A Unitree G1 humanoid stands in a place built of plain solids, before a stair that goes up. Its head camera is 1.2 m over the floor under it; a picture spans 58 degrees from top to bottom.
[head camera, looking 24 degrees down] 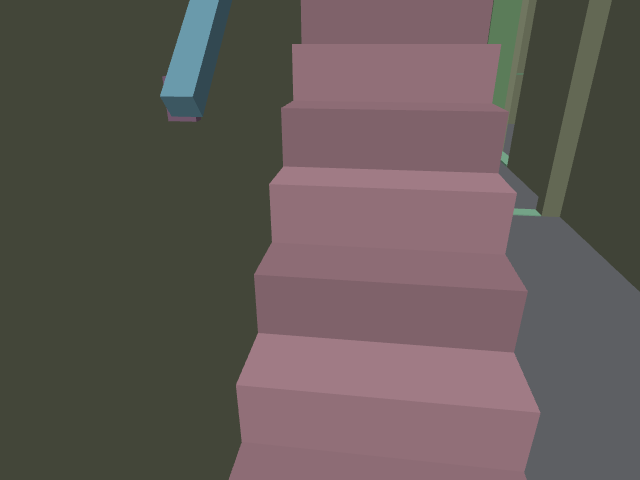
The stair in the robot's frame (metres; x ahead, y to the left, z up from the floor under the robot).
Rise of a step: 0.20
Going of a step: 0.22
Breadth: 0.75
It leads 7 degrees to the right of straight ahead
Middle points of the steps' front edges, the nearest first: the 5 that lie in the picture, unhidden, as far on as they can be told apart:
0.82 -0.15 0.40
1.05 -0.18 0.61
1.27 -0.21 0.81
1.49 -0.24 1.01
1.71 -0.27 1.21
